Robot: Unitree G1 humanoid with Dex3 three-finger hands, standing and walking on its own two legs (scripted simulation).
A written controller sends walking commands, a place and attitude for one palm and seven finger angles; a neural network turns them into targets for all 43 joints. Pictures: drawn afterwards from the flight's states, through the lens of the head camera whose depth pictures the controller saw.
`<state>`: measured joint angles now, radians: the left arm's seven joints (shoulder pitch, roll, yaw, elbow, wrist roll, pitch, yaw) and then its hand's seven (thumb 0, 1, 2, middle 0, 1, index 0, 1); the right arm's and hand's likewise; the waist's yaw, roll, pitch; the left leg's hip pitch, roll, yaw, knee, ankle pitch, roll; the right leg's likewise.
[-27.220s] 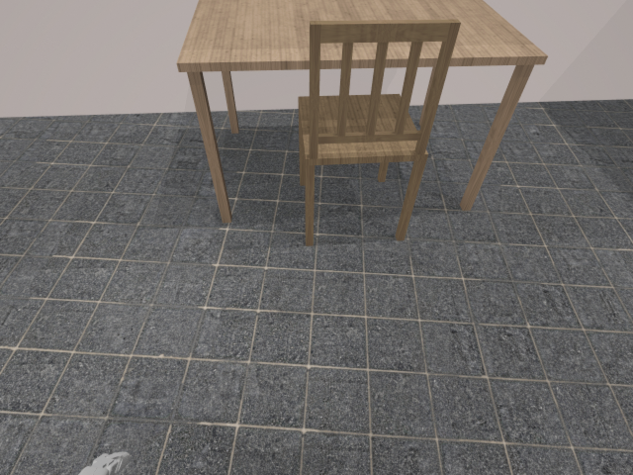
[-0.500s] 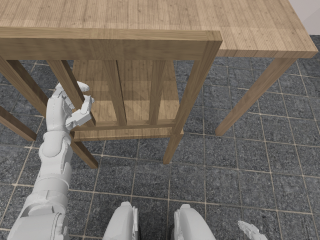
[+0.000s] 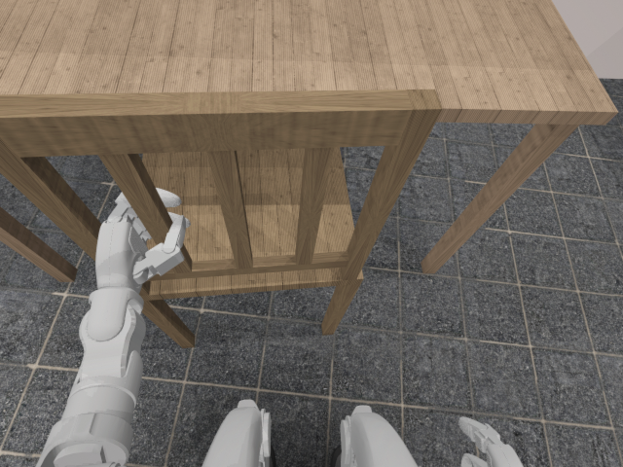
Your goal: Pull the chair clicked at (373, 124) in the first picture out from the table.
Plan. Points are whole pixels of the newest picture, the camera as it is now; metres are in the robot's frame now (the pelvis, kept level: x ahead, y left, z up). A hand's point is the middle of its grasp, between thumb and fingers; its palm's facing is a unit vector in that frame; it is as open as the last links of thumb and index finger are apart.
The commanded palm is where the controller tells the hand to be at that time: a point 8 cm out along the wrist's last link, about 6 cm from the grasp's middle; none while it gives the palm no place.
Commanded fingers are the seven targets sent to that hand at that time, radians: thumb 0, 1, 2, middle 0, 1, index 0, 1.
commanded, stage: hook a spindle and tug to test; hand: left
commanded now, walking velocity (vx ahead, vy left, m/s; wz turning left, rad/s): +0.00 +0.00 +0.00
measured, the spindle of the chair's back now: (235, 217) +0.42 +0.10 +0.02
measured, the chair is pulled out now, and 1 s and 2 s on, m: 0.03 0.13 0.28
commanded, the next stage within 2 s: step backward, pulling the chair out in 0.02 s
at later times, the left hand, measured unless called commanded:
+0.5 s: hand (176, 253) +0.36 +0.17 +0.03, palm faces +0.10 -0.99 -0.14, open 5.7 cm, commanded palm +0.34 +0.22 +0.03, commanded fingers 0.00 0.90 0.90 -0.50 -1.45 -0.50 -1.45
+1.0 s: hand (197, 327) +0.28 +0.13 +0.03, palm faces +0.07 -0.99 -0.14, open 5.6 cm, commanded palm +0.27 +0.19 +0.03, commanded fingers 0.00 0.90 0.90 -0.50 -1.45 -0.50 -1.45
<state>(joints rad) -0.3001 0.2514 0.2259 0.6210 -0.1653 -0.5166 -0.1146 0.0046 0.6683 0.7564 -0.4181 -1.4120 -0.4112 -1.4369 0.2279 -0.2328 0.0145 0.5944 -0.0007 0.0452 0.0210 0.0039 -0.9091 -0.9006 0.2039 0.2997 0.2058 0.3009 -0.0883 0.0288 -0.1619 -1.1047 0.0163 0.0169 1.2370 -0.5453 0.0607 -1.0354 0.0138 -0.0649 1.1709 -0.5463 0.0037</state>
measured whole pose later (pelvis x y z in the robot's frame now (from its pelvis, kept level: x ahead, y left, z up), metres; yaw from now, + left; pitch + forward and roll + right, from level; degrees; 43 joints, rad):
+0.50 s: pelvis +0.00 +0.00 +0.09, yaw +0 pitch +10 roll -2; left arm -0.41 0.24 0.10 0.92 -0.06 -0.24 0.09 0.09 0.65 0.74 -0.35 -1.15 -0.48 -1.45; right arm 0.25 -0.24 0.02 0.64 0.04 0.11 -0.11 0.00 -0.91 -0.90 0.21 0.30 0.21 0.30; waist -0.07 0.00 0.01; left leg -0.55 0.00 0.05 0.70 -0.32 0.06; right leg -0.49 0.02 -0.03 0.63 -0.30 0.02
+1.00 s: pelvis -0.06 +0.00 +0.09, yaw +2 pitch +3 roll -2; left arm -0.40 0.14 0.02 1.05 -0.07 -0.26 0.12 0.08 0.65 0.71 -0.29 -1.16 -0.50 -1.45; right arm 0.23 -0.29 -0.01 0.75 0.06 0.04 -0.12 0.00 -0.91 -0.90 0.20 0.30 0.21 0.30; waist -0.06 0.03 0.07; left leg -0.46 0.00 0.05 0.59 -0.17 0.05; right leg -0.40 0.00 -0.05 0.54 -0.19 0.01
